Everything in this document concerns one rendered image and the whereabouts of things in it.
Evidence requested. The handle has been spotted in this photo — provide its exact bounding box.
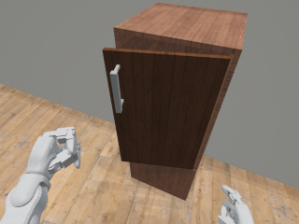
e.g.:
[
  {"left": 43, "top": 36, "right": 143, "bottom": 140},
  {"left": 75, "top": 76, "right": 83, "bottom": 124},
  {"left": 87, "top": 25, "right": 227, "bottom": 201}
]
[{"left": 109, "top": 64, "right": 124, "bottom": 114}]

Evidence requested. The cupboard door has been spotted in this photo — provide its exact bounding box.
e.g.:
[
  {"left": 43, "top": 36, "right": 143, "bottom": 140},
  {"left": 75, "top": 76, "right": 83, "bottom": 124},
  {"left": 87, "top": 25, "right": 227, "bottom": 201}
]
[{"left": 102, "top": 48, "right": 231, "bottom": 170}]

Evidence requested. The right robot hand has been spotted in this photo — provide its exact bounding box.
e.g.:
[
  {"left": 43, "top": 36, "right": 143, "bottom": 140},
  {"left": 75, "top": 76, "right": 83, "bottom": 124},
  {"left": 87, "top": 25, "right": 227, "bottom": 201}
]
[{"left": 218, "top": 185, "right": 255, "bottom": 224}]

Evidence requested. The left robot hand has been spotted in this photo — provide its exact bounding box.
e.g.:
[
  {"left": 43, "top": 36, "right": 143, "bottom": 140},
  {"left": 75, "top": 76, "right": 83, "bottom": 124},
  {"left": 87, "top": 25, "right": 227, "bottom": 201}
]
[{"left": 26, "top": 127, "right": 81, "bottom": 181}]

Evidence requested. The left robot forearm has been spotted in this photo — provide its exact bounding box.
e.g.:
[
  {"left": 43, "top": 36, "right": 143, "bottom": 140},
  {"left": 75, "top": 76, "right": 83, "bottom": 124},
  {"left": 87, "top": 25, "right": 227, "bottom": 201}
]
[{"left": 0, "top": 173, "right": 51, "bottom": 224}]

